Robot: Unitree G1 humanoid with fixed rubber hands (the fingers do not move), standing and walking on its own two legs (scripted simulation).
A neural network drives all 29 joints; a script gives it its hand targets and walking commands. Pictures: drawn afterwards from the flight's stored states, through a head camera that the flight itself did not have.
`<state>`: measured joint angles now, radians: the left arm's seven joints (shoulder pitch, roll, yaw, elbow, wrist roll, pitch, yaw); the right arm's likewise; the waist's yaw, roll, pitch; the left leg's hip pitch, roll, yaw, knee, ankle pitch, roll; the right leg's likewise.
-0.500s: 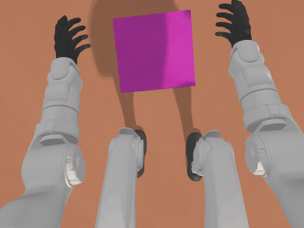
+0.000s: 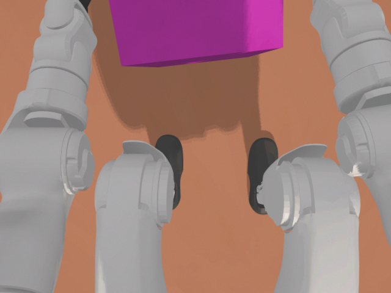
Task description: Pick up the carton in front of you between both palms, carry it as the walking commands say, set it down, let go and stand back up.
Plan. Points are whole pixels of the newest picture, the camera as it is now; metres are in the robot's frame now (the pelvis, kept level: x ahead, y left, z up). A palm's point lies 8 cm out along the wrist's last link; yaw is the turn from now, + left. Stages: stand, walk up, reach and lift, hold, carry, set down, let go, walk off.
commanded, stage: reach and lift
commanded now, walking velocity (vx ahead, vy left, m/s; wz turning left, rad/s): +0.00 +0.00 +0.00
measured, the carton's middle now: out of the picture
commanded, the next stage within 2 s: none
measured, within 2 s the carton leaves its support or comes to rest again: leaves its support in 0.78 s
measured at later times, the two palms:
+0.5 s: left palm out of the picture +0.53 +0.20 -0.17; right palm out of the picture +0.56 -0.10 -0.18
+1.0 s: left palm out of the picture +0.52 +0.19 -0.07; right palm out of the picture +0.55 -0.10 -0.07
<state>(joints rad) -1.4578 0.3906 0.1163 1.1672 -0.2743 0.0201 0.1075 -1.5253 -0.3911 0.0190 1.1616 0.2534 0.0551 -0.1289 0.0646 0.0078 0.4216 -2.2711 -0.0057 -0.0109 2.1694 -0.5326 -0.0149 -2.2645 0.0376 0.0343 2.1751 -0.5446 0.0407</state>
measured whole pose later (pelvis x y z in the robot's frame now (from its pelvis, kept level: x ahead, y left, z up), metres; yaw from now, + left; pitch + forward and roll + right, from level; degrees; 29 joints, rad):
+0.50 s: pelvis +0.00 +0.00 +0.00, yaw +0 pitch +37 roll +0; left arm -1.48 0.31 0.08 1.18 -0.25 0.01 0.14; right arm -1.52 -0.30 0.00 1.19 0.22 0.03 -0.16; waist 0.07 -0.01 0.38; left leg -2.27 -0.01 -0.02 2.16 -0.54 -0.02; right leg -2.26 0.03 0.03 2.17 -0.56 0.04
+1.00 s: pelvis +0.01 +0.00 +0.02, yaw +0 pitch +40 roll +0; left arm -1.20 0.16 0.34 0.81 -0.02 0.29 0.12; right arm -1.25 -0.13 -0.30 0.86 -0.02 0.27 -0.14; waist 0.06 -0.03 0.04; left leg -2.27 -0.02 -0.03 2.12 -0.55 -0.03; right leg -2.26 0.05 0.03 2.13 -0.56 0.04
